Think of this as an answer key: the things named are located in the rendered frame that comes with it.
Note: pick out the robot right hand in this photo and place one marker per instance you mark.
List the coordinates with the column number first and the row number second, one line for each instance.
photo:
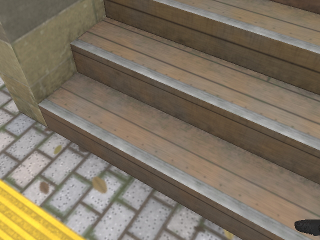
column 308, row 226

